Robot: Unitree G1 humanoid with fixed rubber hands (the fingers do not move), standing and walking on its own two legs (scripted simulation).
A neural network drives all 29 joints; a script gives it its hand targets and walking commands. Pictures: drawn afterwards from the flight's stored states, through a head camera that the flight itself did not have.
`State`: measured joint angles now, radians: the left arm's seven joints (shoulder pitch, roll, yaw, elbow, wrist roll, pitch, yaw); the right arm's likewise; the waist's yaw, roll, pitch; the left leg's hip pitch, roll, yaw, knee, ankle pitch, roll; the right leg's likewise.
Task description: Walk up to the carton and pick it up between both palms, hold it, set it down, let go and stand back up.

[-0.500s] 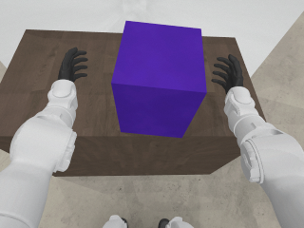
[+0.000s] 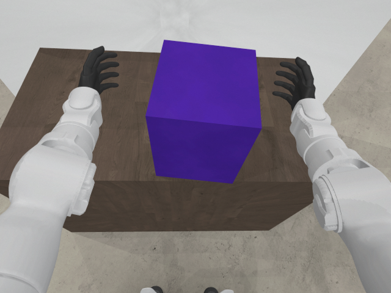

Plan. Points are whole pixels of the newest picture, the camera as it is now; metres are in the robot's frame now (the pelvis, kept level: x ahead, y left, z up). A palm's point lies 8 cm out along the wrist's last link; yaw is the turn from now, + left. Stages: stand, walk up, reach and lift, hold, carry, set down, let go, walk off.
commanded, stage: set down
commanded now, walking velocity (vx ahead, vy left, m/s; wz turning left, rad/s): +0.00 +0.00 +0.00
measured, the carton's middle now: (201, 118) +0.50 -0.01 +0.00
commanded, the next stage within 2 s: none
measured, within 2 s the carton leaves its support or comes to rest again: neither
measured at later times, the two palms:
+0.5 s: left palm (77, 72) +0.47 +0.22 +0.15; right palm (322, 83) +0.46 -0.21 +0.16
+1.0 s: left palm (84, 125) +0.41 +0.22 +0.08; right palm (306, 138) +0.40 -0.21 +0.08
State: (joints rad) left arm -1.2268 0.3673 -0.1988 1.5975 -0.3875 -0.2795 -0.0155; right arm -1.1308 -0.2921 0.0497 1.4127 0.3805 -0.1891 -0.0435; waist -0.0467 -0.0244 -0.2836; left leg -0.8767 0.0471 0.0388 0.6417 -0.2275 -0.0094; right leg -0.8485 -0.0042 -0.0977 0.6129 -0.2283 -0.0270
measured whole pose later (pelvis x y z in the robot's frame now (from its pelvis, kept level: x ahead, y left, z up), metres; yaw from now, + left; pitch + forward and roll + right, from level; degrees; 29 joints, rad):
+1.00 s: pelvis +0.00 +0.00 +0.02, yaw +0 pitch +15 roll -1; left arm -0.85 0.30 -0.04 1.36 -0.26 -0.30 -0.03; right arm -0.77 -0.26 0.15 1.24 0.43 -0.25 -0.09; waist -0.01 -0.01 -0.19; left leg -0.59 0.04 0.06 0.55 -0.21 0.00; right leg -0.57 0.00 -0.08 0.52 -0.21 -0.02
